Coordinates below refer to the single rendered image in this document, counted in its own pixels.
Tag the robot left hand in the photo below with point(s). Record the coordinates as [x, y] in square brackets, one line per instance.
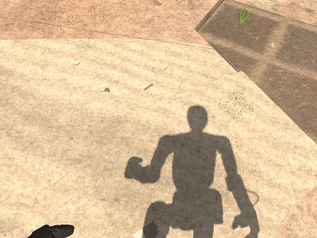
[56, 231]

